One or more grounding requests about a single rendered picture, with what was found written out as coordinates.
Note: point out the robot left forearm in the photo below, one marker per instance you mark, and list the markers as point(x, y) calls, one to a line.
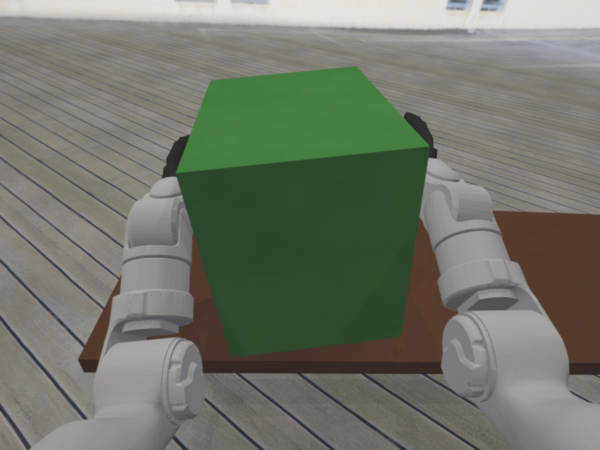
point(154, 297)

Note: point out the left robot upper arm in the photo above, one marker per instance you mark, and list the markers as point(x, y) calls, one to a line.
point(145, 390)

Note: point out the right robot hand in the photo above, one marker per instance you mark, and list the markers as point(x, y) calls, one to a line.
point(422, 129)

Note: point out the table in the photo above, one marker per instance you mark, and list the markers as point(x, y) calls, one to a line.
point(558, 253)

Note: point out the robot right forearm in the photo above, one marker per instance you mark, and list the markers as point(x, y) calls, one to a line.
point(476, 271)

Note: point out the carton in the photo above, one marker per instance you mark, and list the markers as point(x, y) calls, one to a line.
point(304, 191)

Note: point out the left robot hand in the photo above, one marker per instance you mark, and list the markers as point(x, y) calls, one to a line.
point(174, 157)

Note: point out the right robot upper arm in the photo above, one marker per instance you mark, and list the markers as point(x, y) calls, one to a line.
point(513, 366)

